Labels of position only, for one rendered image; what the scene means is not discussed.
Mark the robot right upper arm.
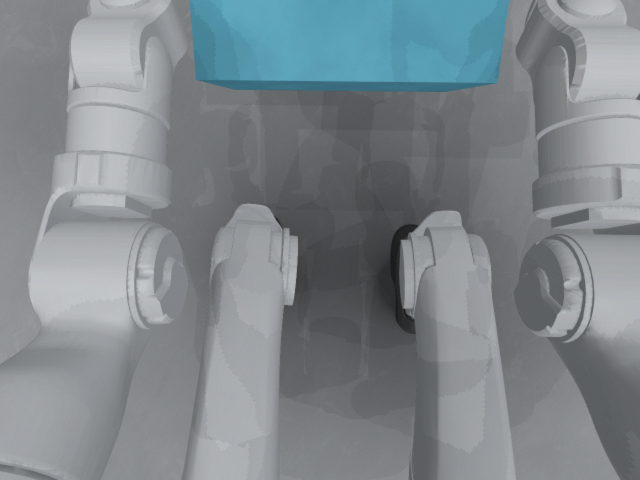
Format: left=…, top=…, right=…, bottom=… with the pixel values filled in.
left=514, top=234, right=640, bottom=480

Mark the right robot foot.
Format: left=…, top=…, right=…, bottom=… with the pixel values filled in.
left=390, top=224, right=418, bottom=334

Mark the left robot forearm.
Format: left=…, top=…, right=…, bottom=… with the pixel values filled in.
left=28, top=0, right=188, bottom=315

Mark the right robot forearm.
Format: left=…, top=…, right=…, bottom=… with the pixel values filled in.
left=515, top=0, right=640, bottom=235

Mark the carton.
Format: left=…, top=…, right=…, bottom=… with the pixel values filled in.
left=190, top=0, right=509, bottom=92

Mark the left robot thigh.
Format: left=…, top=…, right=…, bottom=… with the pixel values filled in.
left=181, top=220, right=298, bottom=480

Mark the robot left upper arm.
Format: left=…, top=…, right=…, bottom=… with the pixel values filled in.
left=0, top=221, right=188, bottom=480

